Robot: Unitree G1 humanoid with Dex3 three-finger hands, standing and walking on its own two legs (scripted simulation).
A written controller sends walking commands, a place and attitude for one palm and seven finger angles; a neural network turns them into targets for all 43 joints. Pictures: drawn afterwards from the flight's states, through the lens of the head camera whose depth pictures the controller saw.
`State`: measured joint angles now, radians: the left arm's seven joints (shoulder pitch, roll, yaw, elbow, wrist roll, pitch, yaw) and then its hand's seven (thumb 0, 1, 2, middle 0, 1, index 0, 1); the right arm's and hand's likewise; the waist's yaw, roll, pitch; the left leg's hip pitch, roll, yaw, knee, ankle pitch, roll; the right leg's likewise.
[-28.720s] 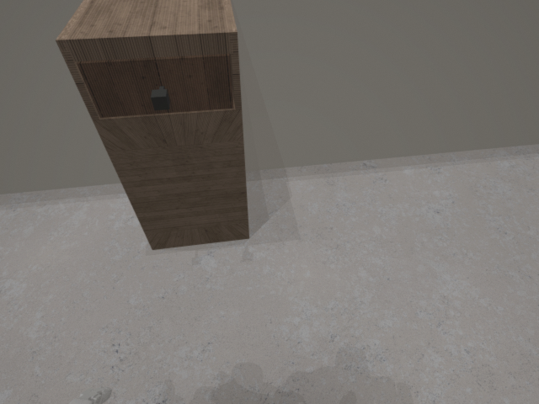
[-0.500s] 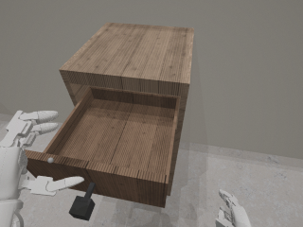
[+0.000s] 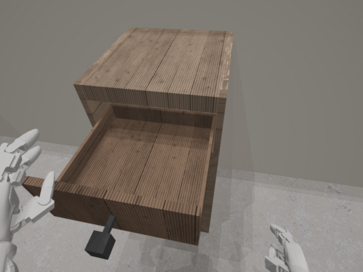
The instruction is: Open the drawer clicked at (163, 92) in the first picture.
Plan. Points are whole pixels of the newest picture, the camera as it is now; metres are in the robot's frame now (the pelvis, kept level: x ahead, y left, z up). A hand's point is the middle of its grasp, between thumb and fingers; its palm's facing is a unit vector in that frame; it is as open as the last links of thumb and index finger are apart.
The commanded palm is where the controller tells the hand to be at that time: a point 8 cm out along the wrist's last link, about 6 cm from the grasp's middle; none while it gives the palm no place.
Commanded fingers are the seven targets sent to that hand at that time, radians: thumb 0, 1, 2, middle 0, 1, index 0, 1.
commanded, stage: draw the hand back to the body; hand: left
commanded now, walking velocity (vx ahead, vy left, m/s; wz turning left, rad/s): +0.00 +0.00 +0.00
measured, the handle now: (105, 234) +0.19 +0.19 +0.00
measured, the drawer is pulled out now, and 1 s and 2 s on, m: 0.30 0.30 0.30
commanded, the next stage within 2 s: step back with the hand held close in 0.16 s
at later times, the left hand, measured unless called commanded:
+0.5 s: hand (56, 192) +0.20 +0.22 +0.17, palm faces +0.31 -0.81 -0.50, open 7.4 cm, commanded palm +0.13 +0.27 +0.19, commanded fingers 0.00 0.90 0.90 -0.20 -0.30 -0.20 -0.30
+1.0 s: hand (28, 226) +0.14 +0.24 +0.17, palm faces +0.31 -0.81 -0.49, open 7.4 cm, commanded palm +0.08 +0.28 +0.19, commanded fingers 0.00 0.90 0.90 -0.20 -0.30 -0.20 -0.30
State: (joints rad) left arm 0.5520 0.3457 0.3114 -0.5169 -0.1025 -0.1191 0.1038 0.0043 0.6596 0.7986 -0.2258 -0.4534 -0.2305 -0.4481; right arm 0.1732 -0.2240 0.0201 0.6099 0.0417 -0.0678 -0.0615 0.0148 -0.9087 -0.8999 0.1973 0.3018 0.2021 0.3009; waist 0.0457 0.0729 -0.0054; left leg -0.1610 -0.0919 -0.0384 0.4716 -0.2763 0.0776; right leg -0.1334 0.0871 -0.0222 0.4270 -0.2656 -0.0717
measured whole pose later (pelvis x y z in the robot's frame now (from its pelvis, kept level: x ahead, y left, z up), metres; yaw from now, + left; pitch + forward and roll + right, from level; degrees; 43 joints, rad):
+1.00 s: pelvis -0.06 +0.01 -0.01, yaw -3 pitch +1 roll +0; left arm 0.62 0.41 0.41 -0.65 -0.06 -0.18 0.11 0.01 0.89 0.90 -0.21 -0.31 -0.22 -0.30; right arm 0.17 -0.19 0.02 0.53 0.01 -0.03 -0.04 0.01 -0.91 -0.90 0.20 0.30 0.20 0.30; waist 0.01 0.00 0.03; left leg -0.36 -0.09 0.03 0.58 -0.23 0.10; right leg -0.38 0.04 -0.04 0.61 -0.28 -0.02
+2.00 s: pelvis -0.28 +0.01 -0.01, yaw +2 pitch -1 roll +0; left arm 0.63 0.41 0.42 -0.69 -0.05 -0.20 0.17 0.01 0.89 0.90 -0.21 -0.31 -0.22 -0.30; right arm 0.25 -0.17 0.00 0.60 0.01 -0.11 -0.04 0.01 -0.91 -0.90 0.20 0.30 0.20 0.30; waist -0.02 -0.08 0.00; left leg -0.28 0.02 0.00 0.54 -0.25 0.00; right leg -0.41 0.02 -0.03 0.83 -0.42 0.02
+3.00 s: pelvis -0.32 -0.01 -0.01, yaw +6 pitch -1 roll +0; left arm 0.29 0.14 0.03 0.73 0.01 0.03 0.02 -0.04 0.99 0.90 -0.21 -0.30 -0.21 -0.30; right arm 0.24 -0.18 -0.02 0.87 -0.01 0.04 -0.01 0.01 -0.91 -0.90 0.20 0.30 0.20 0.30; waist -0.03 -0.02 0.10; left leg -0.35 -0.02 -0.03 0.77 -0.45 0.01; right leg -0.32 0.05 -0.03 0.63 -0.30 -0.06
